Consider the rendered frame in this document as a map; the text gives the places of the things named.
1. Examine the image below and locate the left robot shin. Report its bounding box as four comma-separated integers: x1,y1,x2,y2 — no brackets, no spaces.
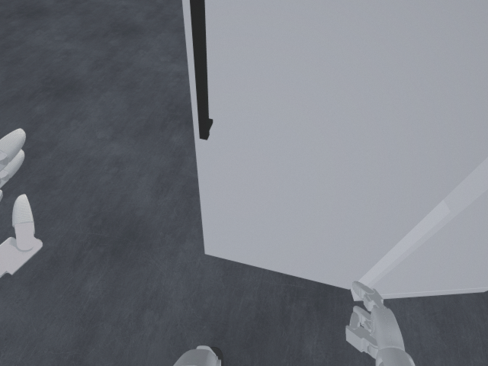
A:
196,345,216,356

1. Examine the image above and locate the right robot forearm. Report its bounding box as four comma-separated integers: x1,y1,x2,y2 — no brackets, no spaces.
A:
376,348,415,366

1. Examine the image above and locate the robot left hand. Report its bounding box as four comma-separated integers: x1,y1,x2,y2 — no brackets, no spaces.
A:
0,128,43,278

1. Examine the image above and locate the robot right hand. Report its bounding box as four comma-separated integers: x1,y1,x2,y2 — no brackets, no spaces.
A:
345,281,405,359

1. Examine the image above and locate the fridge door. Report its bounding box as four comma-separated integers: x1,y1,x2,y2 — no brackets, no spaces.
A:
182,0,488,289

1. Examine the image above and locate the robot left thigh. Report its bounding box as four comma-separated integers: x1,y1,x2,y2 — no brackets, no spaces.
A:
173,349,221,366

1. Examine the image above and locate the handle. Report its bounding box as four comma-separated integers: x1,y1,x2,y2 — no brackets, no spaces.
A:
190,0,213,140

